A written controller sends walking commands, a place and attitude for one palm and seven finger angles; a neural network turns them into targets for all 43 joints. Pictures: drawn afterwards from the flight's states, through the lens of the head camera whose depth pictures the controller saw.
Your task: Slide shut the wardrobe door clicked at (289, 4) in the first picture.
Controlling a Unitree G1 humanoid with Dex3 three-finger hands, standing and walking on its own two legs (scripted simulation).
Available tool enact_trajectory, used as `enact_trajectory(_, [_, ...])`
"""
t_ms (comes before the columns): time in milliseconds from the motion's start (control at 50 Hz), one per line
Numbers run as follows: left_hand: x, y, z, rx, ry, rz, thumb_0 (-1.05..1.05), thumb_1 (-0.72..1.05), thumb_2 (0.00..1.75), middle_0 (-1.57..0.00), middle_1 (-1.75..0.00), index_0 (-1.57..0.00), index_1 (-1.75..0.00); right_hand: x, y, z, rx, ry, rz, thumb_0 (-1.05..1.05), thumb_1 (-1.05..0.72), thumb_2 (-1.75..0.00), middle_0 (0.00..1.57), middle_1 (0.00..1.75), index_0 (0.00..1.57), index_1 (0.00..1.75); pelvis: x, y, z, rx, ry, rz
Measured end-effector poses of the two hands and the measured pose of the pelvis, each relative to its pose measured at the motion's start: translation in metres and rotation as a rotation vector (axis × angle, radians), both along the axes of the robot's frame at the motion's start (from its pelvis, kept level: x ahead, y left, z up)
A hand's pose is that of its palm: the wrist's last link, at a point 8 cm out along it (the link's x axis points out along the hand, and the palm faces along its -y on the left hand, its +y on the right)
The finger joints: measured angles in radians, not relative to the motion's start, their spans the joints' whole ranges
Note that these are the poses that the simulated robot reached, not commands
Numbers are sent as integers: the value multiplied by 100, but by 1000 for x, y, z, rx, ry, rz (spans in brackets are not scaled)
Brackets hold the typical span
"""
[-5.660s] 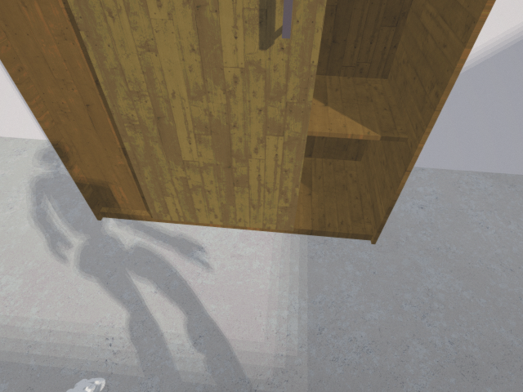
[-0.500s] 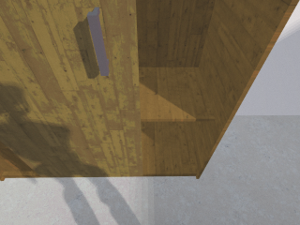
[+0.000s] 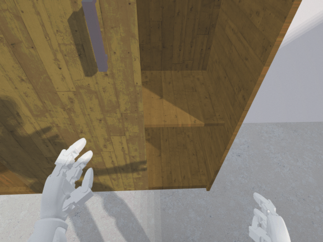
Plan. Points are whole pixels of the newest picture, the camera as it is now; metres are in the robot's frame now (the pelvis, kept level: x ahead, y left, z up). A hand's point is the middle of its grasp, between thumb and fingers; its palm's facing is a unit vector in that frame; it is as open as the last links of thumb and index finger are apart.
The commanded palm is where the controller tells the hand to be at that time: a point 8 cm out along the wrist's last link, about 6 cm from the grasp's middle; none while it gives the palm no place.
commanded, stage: raise the hand with hooked fingers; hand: left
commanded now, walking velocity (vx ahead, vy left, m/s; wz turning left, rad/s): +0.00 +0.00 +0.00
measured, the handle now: (98, 35) +0.51 +0.18 +0.27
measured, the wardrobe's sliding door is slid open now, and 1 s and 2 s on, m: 0.37 0.37 0.37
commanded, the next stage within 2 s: move the hooked fingers beside the handle in 1.80 s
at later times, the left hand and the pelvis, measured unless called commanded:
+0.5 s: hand (51, 179) +0.22 +0.23 +0.12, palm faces +0.08 -1.00 -0.06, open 10.9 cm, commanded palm +0.17 +0.28 +0.13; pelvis +0.00 +0.00 +0.01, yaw +2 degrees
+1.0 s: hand (2, 130) +0.25 +0.28 +0.23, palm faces +0.16 -0.98 -0.10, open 13.6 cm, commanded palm +0.21 +0.32 +0.24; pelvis +0.01 +0.01 +0.03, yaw +2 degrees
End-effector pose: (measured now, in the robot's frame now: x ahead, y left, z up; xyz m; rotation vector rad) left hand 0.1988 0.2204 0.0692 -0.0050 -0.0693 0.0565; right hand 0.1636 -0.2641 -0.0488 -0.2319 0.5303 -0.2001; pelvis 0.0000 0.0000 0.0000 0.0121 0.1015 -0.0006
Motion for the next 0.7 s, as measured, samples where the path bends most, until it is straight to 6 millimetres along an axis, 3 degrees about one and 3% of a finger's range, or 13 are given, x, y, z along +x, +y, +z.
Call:
enact_trajectory(60, [-18, -1, -16, -6, 37, -56, 1, 69, 80, -22, -45, -21, -44, 31, 0, 19, -21, -97, 43, 2, -92, -90, 20, 30, 20, 30, -3, -4, -9, 1, 6, -4])
enact_trajectory(140, [-55, 18, -34, -10, 177, 59, 1, 59, 76, -23, -51, -23, -50, 57, 13, 31, -32, -151, 108, 2, -91, -90, 19, 30, 20, 30, -4, -8, -12, -12, 5, 17])
enact_trajectory(220, [-76, 40, -20, 28, 119, 185, 2, 49, 72, -24, -57, -23, -56, 61, 34, 22, -23, -123, 194, 1, -91, -90, 19, 30, 20, 30, -6, -10, -13, -33, -1, 53])
enact_trajectory(280, [-67, 43, 0, 49, 21, 157, 2, 42, 70, -24, -61, -23, -61, 52, 50, 5, 7, -64, 237, 1, -91, -90, 20, 30, 20, 30, -9, -10, -12, -47, -15, 73])
enact_trajectory(380, [-29, 42, 24, 75, 17, 10, 1, 30, 65, -24, -69, -24, -68, 20, 65, -16, 80, 36, 208, 2, -91, -90, 20, 30, 20, 30, -9, -8, -4, -47, -38, 68])
enact_trajectory(440, [-11, 48, 36, 71, 57, -8, 1, 23, 62, -25, -73, -25, -73, 2, 64, -19, 109, 65, 158, 2, -90, -90, 20, 30, 21, 30, -5, -5, 3, -39, -47, 51])
enact_trajectory(520, [-2, 63, 54, 66, 52, 35, 1, 14, 58, -26, -79, -25, -79, -15, 55, -16, 106, 81, 109, 2, -90, -90, 20, 31, 21, 30, -1, -2, 11, -31, -57, 33])
enact_trajectory(600, [-1, 73, 70, 71, 19, 62, 1, 5, 54, -27, -85, -26, -85, -20, 42, -10, 66, 81, 93, 2, -90, -90, 20, 30, 20, 30, 2, 2, 15, -30, -72, 30])
enact_trajectory(700, [2, 80, 86, 83, -2, 65, 1, -7, 49, -27, -93, -27, -92, -8, 32, 2, 20, 46, 90, 2, -91, -90, 20, 30, 20, 30, 4, 7, 20, -29, -95, 34])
